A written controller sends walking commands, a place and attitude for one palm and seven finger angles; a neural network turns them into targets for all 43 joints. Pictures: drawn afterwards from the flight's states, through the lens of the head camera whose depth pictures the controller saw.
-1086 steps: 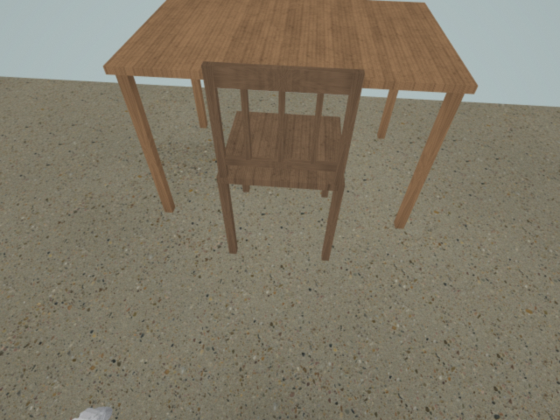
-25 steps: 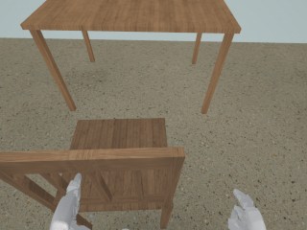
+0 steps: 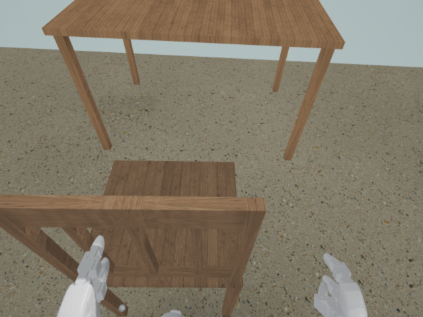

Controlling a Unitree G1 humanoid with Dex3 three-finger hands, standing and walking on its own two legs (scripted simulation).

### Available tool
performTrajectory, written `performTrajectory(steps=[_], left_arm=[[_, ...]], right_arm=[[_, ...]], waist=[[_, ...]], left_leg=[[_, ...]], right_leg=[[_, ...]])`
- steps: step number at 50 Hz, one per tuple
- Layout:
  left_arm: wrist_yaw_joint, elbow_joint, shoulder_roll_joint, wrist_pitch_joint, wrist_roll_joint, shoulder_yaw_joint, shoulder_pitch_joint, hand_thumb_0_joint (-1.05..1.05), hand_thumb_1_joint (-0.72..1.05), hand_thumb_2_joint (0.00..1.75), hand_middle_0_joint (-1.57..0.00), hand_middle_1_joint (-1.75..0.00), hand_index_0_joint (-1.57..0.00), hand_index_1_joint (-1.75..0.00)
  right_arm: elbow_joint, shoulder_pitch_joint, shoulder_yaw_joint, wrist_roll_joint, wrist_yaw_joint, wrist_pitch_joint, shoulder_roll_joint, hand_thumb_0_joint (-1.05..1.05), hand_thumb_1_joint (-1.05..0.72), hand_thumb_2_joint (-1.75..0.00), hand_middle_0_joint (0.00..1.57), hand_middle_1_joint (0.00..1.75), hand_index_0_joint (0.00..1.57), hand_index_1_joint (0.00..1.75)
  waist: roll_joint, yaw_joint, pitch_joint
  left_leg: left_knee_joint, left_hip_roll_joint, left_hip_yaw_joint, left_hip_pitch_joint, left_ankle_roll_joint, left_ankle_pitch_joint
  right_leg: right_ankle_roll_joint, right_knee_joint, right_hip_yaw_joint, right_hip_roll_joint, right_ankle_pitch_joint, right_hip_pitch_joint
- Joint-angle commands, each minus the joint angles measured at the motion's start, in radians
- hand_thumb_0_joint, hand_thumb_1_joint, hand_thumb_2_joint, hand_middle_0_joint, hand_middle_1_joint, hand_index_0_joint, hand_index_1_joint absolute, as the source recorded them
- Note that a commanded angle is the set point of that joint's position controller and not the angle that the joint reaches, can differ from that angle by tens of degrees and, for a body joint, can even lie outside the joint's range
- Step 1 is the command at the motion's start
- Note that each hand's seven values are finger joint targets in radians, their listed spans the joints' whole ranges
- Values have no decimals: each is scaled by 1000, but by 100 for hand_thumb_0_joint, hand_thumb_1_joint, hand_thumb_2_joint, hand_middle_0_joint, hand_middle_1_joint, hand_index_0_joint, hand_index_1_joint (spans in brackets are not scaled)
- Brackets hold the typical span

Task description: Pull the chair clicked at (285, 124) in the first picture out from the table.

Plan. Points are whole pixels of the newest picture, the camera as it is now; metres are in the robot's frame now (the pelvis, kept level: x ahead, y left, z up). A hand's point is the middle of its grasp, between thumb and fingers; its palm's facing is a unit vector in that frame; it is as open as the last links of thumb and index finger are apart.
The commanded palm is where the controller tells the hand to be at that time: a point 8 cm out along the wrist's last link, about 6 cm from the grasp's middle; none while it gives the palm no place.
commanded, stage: draw the hand back to the body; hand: left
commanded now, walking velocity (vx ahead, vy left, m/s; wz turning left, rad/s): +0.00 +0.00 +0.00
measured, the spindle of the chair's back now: (145, 249) +0.26 +0.15 -0.04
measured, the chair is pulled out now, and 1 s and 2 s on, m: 0.64 0.66 0.64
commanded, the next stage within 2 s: step back with the hand held close in 1.44 s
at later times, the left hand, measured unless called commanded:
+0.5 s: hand (83, 305) +0.14 +0.19 +0.07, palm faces -0.01 -0.93 -0.37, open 15.9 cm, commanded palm +0.12 +0.26 +0.14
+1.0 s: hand (51, 294) +0.15 +0.23 +0.09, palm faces +0.15 -0.84 -0.52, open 8.7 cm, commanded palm +0.16 +0.29 +0.24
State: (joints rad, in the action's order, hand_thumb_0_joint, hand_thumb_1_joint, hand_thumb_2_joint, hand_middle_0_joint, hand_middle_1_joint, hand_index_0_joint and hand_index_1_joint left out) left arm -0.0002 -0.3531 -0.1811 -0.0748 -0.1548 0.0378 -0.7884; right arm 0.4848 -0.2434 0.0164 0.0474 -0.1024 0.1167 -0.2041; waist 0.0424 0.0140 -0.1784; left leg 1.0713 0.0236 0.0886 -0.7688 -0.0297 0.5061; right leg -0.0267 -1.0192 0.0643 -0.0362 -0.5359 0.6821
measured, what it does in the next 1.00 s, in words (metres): rises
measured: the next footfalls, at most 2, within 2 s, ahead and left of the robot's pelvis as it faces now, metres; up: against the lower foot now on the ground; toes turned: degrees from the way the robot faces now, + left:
none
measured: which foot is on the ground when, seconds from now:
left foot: down 0.00-1.00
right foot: down 0.00-1.00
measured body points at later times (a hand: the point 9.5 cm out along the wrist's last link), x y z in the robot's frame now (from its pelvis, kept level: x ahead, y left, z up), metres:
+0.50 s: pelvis +0.01 +0.00 +0.02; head +0.01 -0.01 +0.47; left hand +0.14 +0.24 +0.09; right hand +0.18 -0.23 -0.05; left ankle +0.01 +0.13 -0.67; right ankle -0.02 -0.14 -0.67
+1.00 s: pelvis +0.03 -0.02 +0.06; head +0.04 -0.04 +0.51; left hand +0.14 +0.27 +0.12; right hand +0.23 -0.23 -0.03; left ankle +0.01 +0.13 -0.67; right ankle -0.02 -0.14 -0.67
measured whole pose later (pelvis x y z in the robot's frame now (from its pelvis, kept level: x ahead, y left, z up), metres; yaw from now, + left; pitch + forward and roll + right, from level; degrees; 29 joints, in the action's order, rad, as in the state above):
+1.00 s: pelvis +0.03 -0.02 +0.06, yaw +1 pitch -1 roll -1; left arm 0.14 -0.38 -0.48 0.30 -0.08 -0.08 -0.70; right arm 0.66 -0.20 -0.06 0.05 -0.12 0.28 -0.23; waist 0.07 -0.07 0.02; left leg 0.63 0.03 0.08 -0.25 -0.05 0.37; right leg -0.01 -0.59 0.07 -0.03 -0.40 0.17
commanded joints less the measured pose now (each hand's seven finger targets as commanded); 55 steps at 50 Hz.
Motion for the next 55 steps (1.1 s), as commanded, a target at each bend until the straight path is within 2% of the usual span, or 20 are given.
performTrajectory(steps=[1,5,9,12,18,19,20,21,22,24,28,29,33,34,41,43,44,48,53,55], left_arm=[[-35,-217,-96,-241,-30,-119,-28,0,-55,20,0,0,0,0],[-127,-163,-105,-365,-46,-133,-47,0,-55,20,0,0,0,0],[-147,-331,-210,-364,-109,-248,-13,0,-55,20,0,0,0,0],[-131,-376,-191,-329,-139,-258,-11,0,-55,20,0,0,0,0],[-93,-417,-247,-324,-170,-351,36,0,-37,29,-2,-4,-2,-4],[51,-362,-503,-140,45,-445,-23,0,-33,31,-3,-5,-3,-5],[96,-504,-359,-64,48,-337,-5,0,-30,32,-4,-5,-4,-5],[127,-524,-369,-22,55,-344,25,0,-26,34,-4,-6,-4,-6],[148,-501,-334,6,67,-326,28,0,-22,36,-4,-7,-4,-7],[175,-474,-358,57,81,-351,28,0,-15,39,-5,-8,-5,-8],[204,-470,-390,80,86,-383,113,0,-1,46,-7,-11,-7,-11],[211,-476,-410,84,85,-401,136,0,3,48,-8,-12,-8,-12],[225,-486,-428,78,90,-422,218,0,17,55,-10,-15,-10,-15],[229,-495,-454,80,91,-440,243,0,21,57,-10,-16,-10,-16],[244,-585,-489,74,101,-472,336,0,47,69,-14,-21,-14,-21],[249,-603,-502,76,101,-482,355,0,54,73,-15,-22,-15,-22],[251,-600,-526,84,101,-497,368,0,57,74,-16,-23,-16,-23],[259,-645,-555,86,100,-517,407,0,72,81,-18,-26,-18,-26],[265,-696,-609,95,97,-547,456,0,90,90,-20,-30,-20,-30],[261,-656,-594,108,98,-539,434,0,90,90,-20,-30,-20,-30]], right_arm=[[-127,99,64,12,7,63,-93,0,-90,-90,20,30,20,30],[-117,132,76,19,37,57,-87,0,-90,-90,20,30,20,30],[-145,148,70,32,26,63,-85,0,-90,-90,20,30,20,30],[-140,144,60,42,13,67,-75,0,-90,-90,20,30,20,30],[-86,131,47,46,-7,103,-66,0,-90,-90,20,30,20,30],[-119,144,26,14,-34,76,-76,0,-90,-90,20,30,20,30],[-165,142,-2,15,-45,75,-60,0,-90,-90,20,30,20,30],[-155,133,-2,17,-51,77,-64,0,-90,-90,20,30,20,30],[-142,134,-7,11,-55,77,-60,0,-90,-90,20,30,20,30],[-122,130,-12,4,-63,72,-71,0,-90,-90,20,30,20,30],[-104,135,-24,-8,-66,89,-83,0,-90,-90,20,30,20,30],[-95,137,-29,-6,-66,97,-86,0,-90,-90,20,30,20,30],[-69,145,-35,-10,-58,131,-96,0,-90,-90,20,30,20,30],[-57,149,-35,-8,-57,141,-100,0,-90,-90,20,30,20,30],[-6,151,-38,-8,-40,197,-116,0,-90,-90,20,30,20,30],[7,148,-35,-5,-38,208,-118,0,-90,-90,20,30,20,30],[14,147,-34,0,-35,214,-119,0,-90,-90,20,30,20,30],[29,136,-29,8,-29,223,-122,0,-90,-90,20,30,20,30],[48,117,-26,23,-21,225,-128,0,-90,-90,20,30,20,30],[55,119,-27,28,-17,229,-121,0,-90,-90,20,30,20,30]], waist=[[3,-2,-49],[-6,-7,-47],[66,-36,-156],[60,-29,-136],[67,-32,-92],[114,-115,-156],[159,-68,-87],[164,-63,-80],[183,-56,-28],[160,-63,-11],[80,-64,29],[119,-68,25],[118,-69,46],[152,-72,43],[226,-79,6],[207,-80,1],[241,-82,-5],[217,-81,-28],[243,-82,-60],[238,-83,-40]], left_leg=[[-132,-21,-41,118,41,-264],[-104,-12,-46,79,40,-255],[-139,-13,-53,154,46,-257],[-169,-10,-45,183,47,-259],[-213,-8,-34,230,39,-293],[-268,37,-34,278,33,-281],[-299,22,-45,296,35,-275],[-306,25,-41,308,30,-283],[-315,27,-48,324,30,-288],[-338,33,-39,357,30,-331],[-396,37,-42,414,30,-315],[-411,31,-43,427,28,-318],[-453,29,-50,492,29,-329],[-461,25,-52,505,28,-339],[-514,22,-42,598,24,-457],[-519,23,-42,615,27,-500],[-524,21,-44,617,25,-504],[-531,20,-41,646,30,-564],[-535,24,-37,683,31,-665],[-537,23,-41,678,31,-654]], right_leg=[[35,124,43,34,234,27],[35,97,29,29,235,33],[40,132,10,26,233,-70],[36,158,20,28,236,-79],[37,207,24,37,266,-115],[68,273,-33,-3,248,-205],[61,295,-16,-13,271,-221],[60,297,-7,-13,282,-230],[62,305,0,-12,289,-232],[66,332,10,-6,323,-265],[59,392,18,-7,324,-322],[62,409,16,-10,328,-352],[60,455,14,-14,345,-384],[62,471,6,-17,360,-405],[62,486,16,-28,455,-480],[61,487,21,-27,490,-492],[61,494,17,-28,495,-507],[57,483,25,-30,543,-529],[54,468,28,-32,608,-552],[53,472,32,-33,606,-547]])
